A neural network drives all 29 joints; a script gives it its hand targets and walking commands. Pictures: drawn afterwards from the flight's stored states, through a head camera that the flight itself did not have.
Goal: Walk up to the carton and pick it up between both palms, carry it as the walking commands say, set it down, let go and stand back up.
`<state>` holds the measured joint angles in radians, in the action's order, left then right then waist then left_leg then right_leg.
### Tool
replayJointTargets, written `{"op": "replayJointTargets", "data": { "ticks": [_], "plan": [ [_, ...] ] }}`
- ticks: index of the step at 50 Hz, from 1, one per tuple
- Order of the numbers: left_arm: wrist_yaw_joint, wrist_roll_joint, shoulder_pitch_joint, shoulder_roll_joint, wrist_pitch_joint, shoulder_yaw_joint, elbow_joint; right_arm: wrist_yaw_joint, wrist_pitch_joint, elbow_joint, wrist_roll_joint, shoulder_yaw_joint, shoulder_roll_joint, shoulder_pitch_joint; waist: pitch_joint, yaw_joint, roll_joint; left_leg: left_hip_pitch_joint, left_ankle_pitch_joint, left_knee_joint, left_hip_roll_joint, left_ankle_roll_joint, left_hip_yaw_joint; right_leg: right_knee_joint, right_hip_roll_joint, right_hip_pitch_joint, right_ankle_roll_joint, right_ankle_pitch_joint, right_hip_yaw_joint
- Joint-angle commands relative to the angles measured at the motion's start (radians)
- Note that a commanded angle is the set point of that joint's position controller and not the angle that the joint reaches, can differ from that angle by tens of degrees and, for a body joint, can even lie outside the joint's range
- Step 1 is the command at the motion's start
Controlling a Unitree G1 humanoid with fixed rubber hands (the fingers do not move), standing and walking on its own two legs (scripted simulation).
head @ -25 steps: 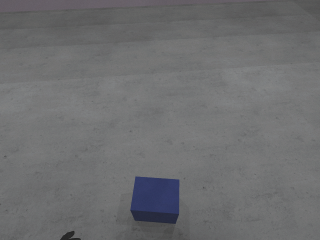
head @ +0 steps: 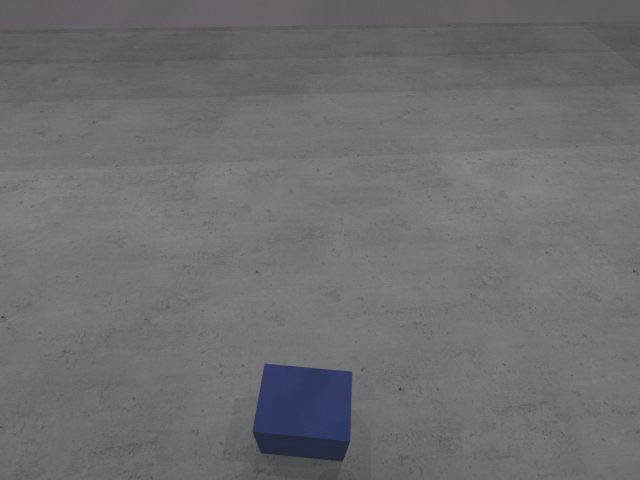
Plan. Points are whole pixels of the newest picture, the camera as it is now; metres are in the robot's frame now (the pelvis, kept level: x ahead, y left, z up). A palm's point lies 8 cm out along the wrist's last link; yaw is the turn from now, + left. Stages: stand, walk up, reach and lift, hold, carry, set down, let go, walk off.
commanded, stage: walk up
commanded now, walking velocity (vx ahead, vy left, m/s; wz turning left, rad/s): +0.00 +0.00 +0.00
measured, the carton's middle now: (304, 414) +0.38 +0.04 -0.66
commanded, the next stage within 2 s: stand in 1.56 s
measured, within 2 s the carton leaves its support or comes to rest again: neither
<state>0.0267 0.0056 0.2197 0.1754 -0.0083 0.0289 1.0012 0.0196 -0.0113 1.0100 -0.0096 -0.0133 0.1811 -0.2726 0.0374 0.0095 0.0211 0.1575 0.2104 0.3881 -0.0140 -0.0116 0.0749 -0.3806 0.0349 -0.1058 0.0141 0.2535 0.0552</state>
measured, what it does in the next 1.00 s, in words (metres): lifts its right foot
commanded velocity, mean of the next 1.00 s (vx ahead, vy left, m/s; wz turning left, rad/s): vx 0.00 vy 0.03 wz -0.02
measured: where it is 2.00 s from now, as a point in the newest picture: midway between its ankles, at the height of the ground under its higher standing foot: outside the picture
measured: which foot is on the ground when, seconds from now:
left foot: down 0.00-1.00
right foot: down 0.00-0.82, up 0.84-1.00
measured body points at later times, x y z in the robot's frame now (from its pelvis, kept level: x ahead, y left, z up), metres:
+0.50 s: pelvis -0.01 +0.00 +0.00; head +0.00 +0.01 +0.45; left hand +0.01 +0.23 -0.16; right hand -0.01 -0.23 -0.16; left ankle +0.00 +0.11 -0.74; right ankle -0.03 -0.12 -0.74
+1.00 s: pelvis -0.02 +0.07 +0.00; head +0.01 +0.09 +0.45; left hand -0.01 +0.31 -0.17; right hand -0.01 -0.16 -0.14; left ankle +0.00 +0.16 -0.74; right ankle -0.05 -0.08 -0.71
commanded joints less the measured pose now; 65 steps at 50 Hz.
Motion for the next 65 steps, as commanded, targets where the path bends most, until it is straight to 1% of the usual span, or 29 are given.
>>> {"op": "replayJointTargets", "data": {
  "ticks": [1, 11, 29, 31, 32, 33, 34, 35, 37, 38, 39, 40, 41, 42, 43, 44, 45, 47, 49, 51, 53, 54, 55, 57, 60, 61, 62, 63, 65],
  "plan": [
    [0.005, 0.0, 0.043, 0.082, -0.01, 0.015, -0.015, 0.005, -0.006, -0.01, -0.001, -0.02, 0.098, -0.049, -0.008, 0.001, -0.042, -0.033, -0.239, -0.055, -0.109, -0.025, -0.09, 0.065, 0.079, -0.037, -0.029, -0.165, -0.059],
    [0.01, 0.003, 0.08, 0.075, -0.013, 0.013, 0.018, 0.008, -0.002, 0.021, -0.005, -0.019, 0.083, -0.054, 0.016, -0.001, -0.012, -0.009, -0.163, -0.057, -0.1, -0.013, -0.077, 0.08, 0.088, -0.049, -0.032, -0.14, -0.066],
    [0.015, 0.011, 0.104, 0.069, -0.004, 0.016, 0.046, 0.012, -0.002, 0.07, -0.004, -0.013, 0.064, -0.086, 0.028, -0.005, -0.025, 0.046, -0.105, -0.064, -0.092, -0.013, -0.075, 0.066, 0.098, -0.051, -0.03, -0.102, -0.062],
    [0.022, 0.02, 0.112, 0.107, -0.004, 0.023, 0.043, 0.011, 0.009, 0.073, -0.006, -0.025, 0.08, -0.092, 0.021, -0.01, -0.039, 0.093, -0.083, -0.011, -0.06, -0.003, -0.036, 0.057, 0.158, -0.04, -0.045, -0.127, -0.111],
    [0.033, 0.024, 0.183, 0.156, 0.004, 0.035, 0.056, 0.009, 0.019, 0.051, -0.007, -0.038, 0.098, -0.066, 0.014, -0.036, -0.012, 0.197, -0.042, 0.104, -0.028, 0.017, 0.004, 0.058, 0.243, 0.007, -0.096, -0.133, -0.219],
    [0.04, 0.025, 0.202, 0.189, 0.01, 0.046, 0.059, 0.006, 0.027, 0.036, -0.01, -0.036, 0.082, -0.056, 0.016, -0.05, 0.094, 0.266, 0.063, 0.206, -0.009, 0.031, 0.033, 0.074, 0.328, 0.009, -0.152, -0.166, -0.294],
    [0.044, 0.029, 0.205, 0.202, 0.014, 0.053, 0.05, 0.004, 0.034, 0.019, -0.013, -0.042, 0.078, -0.041, 0.022, -0.065, 0.151, 0.311, 0.198, 0.381, -0.014, 0.044, 0.021, 0.102, 0.407, -0.043, -0.206, -0.21, -0.355],
    [0.046, 0.031, 0.18, 0.198, 0.015, 0.057, 0.034, 0.003, 0.04, 0.007, -0.015, -0.049, 0.074, -0.045, 0.031, -0.062, 0.16, 0.328, 0.274, 0.536, -0.022, 0.053, -0.01, 0.115, 0.443, -0.102, -0.234, -0.257, -0.368],
    [0.04, 0.032, 0.052, 0.159, 0.014, 0.057, 0.005, 0.002, 0.038, 0.004, -0.011, -0.038, 0.05, -0.113, 0.051, 0.0, 0.181, 0.233, 0.264, 0.464, -0.056, 0.035, -0.06, 0.109, 0.353, -0.206, -0.16, -0.188, -0.233],
    [0.033, 0.032, 0.021, 0.142, 0.018, 0.056, 0.013, 0.001, 0.03, 0.009, -0.008, -0.021, 0.027, -0.134, 0.056, 0.026, 0.22, 0.148, 0.233, 0.303, -0.049, 0.02, -0.038, 0.097, 0.27, -0.231, -0.106, -0.158, -0.144],
    [0.022, 0.028, 0.04, 0.123, 0.026, 0.055, 0.041, -0.001, 0.019, 0.019, -0.001, -0.008, 0.009, -0.14, 0.051, 0.039, 0.218, 0.051, 0.094, 0.104, -0.012, 0.017, 0.015, 0.062, 0.184, -0.226, -0.071, -0.139, -0.08],
    [0.015, 0.025, 0.086, 0.086, 0.027, 0.036, 0.058, 0.006, 0.006, 0.037, -0.001, -0.011, 0.031, -0.157, 0.03, 0.047, 0.132, -0.071, -0.041, -0.048, -0.024, 0.025, 0.039, 0.005, 0.11, -0.249, -0.043, -0.09, -0.03],
    [0.01, 0.025, 0.127, 0.03, 0.024, 0.014, 0.07, 0.011, -0.008, 0.059, -0.009, -0.021, 0.101, -0.203, 0.012, 0.044, -0.039, -0.114, -0.059, -0.125, -0.137, 0.025, -0.098, -0.109, 0.053, -0.273, -0.02, 0.032, 0.005],
    [0.009, 0.019, 0.132, -0.001, 0.026, 0.004, 0.043, 0.013, -0.016, 0.047, -0.011, -0.035, 0.174, -0.2, 0.003, 0.025, -0.249, -0.039, -0.16, -0.211, -0.331, -0.021, -0.346, -0.235, -0.002, -0.298, 0.011, 0.248, -0.004],
    [0.015, 0.0, 0.124, 0.033, 0.041, 0.018, 0.047, 0.008, -0.009, 0.043, -0.006, -0.03, 0.159, -0.161, 0.014, 0.015, -0.245, 0.069, -0.087, -0.257, -0.361, -0.083, -0.382, -0.297, 0.002, -0.22, 0.004, 0.288, -0.081],
    [0.013, 0.001, 0.129, 0.05, 0.045, 0.018, 0.052, 0.01, -0.007, 0.032, -0.012, -0.022, 0.143, -0.104, 0.044, 0.0, -0.19, 0.105, -0.015, -0.252, -0.341, -0.097, -0.346, -0.342, 0.014, -0.218, -0.002, 0.244, -0.109],
    [0.008, 0.007, 0.137, 0.059, 0.045, 0.02, 0.061, 0.015, -0.006, 0.015, -0.014, -0.022, 0.137, -0.05, 0.047, -0.017, -0.159, 0.103, -0.019, -0.217, -0.316, -0.091, -0.275, -0.399, 0.015, -0.242, -0.006, 0.197, -0.104],
    [-0.001, 0.011, 0.134, 0.066, 0.045, 0.02, 0.065, 0.027, -0.013, 0.001, -0.014, -0.018, 0.116, -0.025, 0.01, -0.028, -0.135, 0.077, -0.172, -0.151, -0.281, -0.086, -0.183, -0.456, 0.016, -0.246, -0.005, 0.151, -0.083],
    [0.002, 0.008, 0.132, 0.04, 0.042, 0.007, 0.069, 0.024, -0.019, 0.018, -0.012, -0.018, 0.093, -0.054, -0.015, -0.015, -0.153, 0.045, -0.254, -0.154, -0.255, -0.101, -0.144, -0.382, 0.007, -0.201, -0.001, 0.145, -0.066],
    [0.008, 0.002, 0.116, 0.029, 0.041, -0.001, 0.067, 0.021, -0.017, 0.033, -0.016, -0.023, 0.086, -0.08, -0.012, 0.008, -0.174, 0.005, -0.245, -0.169, -0.248, -0.115, -0.151, -0.3, -0.003, -0.192, 0.001, 0.152, -0.051],
    [0.006, 0.006, 0.078, 0.078, 0.05, 0.027, 0.044, 0.035, -0.008, 0.013, -0.028, -0.059, 0.144, -0.077, -0.02, 0.021, -0.174, -0.066, -0.291, -0.124, -0.318, -0.134, -0.138, -0.341, -0.004, -0.263, 0.017, 0.173, -0.043],
    [0.006, 0.006, 0.043, 0.078, 0.052, 0.036, 0.027, 0.039, -0.006, 0.013, -0.031, -0.063, 0.146, -0.104, -0.025, 0.031, -0.144, -0.055, -0.331, -0.111, -0.342, -0.148, -0.178, -0.359, -0.001, -0.275, 0.018, 0.196, -0.051],
    [0.005, 0.007, 0.034, 0.058, 0.047, 0.032, 0.013, 0.041, -0.002, 0.02, -0.031, -0.061, 0.132, -0.107, -0.037, 0.029, -0.151, -0.037, -0.338, -0.109, -0.334, -0.151, -0.159, -0.348, 0.005, -0.26, 0.012, 0.2, -0.05],
    [0.003, 0.01, 0.056, 0.024, 0.036, 0.024, 0.008, 0.04, 0.004, 0.02, -0.028, -0.06, 0.109, -0.08, -0.051, 0.014, -0.172, -0.014, -0.307, -0.112, -0.309, -0.137, -0.129, -0.256, -0.001, -0.204, 0.001, 0.153, -0.032],
    [0.009, 0.005, 0.124, 0.009, 0.011, 0.011, 0.033, 0.026, 0.01, 0.027, -0.011, -0.056, 0.081, -0.073, -0.053, -0.029, -0.13, 0.032, -0.204, -0.08, -0.238, -0.093, -0.09, 0.036, 0.011, -0.038, -0.008, -0.057, 0.006],
    [0.012, 0.006, 0.135, 0.031, 0.0, 0.012, 0.035, 0.019, 0.007, 0.022, -0.004, -0.047, 0.047, -0.084, -0.054, -0.034, -0.069, 0.063, -0.14, -0.044, -0.187, -0.064, -0.064, 0.097, 0.069, 0.022, -0.026, -0.107, -0.039],
    [0.016, 0.01, 0.139, 0.07, -0.012, 0.02, 0.036, 0.009, 0.003, 0.01, -0.002, -0.034, -0.002, -0.114, -0.064, -0.024, 0.066, 0.096, -0.062, 0.032, -0.1, -0.029, -0.026, 0.129, 0.172, 0.052, -0.049, -0.2, -0.152],
    [0.011, 0.009, 0.068, 0.087, -0.01, 0.013, 0.044, 0.006, 0.008, 0.012, -0.002, -0.02, -0.009, -0.101, -0.001, 0.002, 0.15, 0.045, 0.024, -0.001, -0.055, 0.019, 0.021, 0.169, 0.21, -0.07, -0.095, -0.209, -0.207],
    [0.007, 0.004, 0.059, 0.064, -0.013, 0.007, 0.057, 0.004, 0.011, 0.029, -0.007, -0.028, 0.03, -0.082, 0.038, 0.013, 0.088, 0.0, -0.05, -0.05, -0.074, 0.024, -0.012, 0.158, 0.161, -0.089, -0.077, -0.14, -0.144]
  ]
}}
